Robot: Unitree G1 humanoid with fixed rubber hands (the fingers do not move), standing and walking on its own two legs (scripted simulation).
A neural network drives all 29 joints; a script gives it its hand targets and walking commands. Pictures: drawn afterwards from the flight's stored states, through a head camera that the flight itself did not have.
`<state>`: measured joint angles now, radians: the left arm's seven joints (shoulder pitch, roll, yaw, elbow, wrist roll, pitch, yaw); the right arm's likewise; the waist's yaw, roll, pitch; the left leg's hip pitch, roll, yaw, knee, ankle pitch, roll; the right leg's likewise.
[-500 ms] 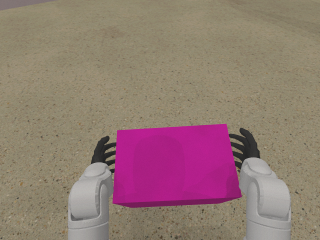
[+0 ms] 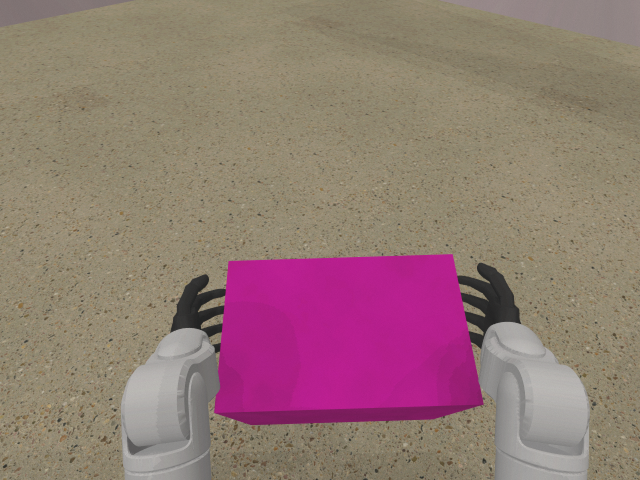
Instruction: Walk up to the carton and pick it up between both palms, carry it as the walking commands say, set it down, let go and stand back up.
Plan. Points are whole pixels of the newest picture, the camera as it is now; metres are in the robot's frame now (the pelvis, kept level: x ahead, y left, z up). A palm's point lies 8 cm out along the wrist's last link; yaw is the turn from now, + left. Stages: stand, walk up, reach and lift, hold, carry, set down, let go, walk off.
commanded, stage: carry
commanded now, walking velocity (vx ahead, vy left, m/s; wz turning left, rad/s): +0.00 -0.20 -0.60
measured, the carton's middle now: (341, 348) +0.28 +0.00 +0.03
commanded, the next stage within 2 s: none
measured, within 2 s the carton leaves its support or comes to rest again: neither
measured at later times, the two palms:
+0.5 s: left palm (303, 356) +0.22 +0.05 +0.11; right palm out of the picture +0.21 -0.28 +0.14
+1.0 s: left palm (347, 349) +0.23 +0.00 +0.11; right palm out of the picture +0.20 -0.33 +0.12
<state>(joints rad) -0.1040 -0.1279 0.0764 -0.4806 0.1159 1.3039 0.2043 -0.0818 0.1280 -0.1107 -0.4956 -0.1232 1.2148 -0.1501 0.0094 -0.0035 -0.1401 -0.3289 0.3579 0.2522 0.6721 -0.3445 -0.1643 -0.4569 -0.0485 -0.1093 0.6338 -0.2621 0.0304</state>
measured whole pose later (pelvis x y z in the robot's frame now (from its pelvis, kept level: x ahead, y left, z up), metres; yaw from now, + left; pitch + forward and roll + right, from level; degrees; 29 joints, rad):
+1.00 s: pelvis -0.02 -0.13 +0.02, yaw -6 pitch +4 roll +0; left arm -0.04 -0.13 0.09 -0.45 0.11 1.25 0.18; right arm -0.07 0.13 -0.09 -0.47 -0.12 1.22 -0.16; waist -0.01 0.01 -0.14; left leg -0.26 0.07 0.14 0.52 -0.31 -0.02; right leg -0.38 0.02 -0.06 0.50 -0.19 -0.05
